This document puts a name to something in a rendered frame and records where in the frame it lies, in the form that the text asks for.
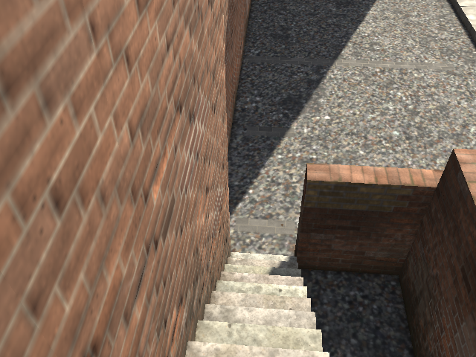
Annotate stairs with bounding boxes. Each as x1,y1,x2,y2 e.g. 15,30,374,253
185,252,329,357

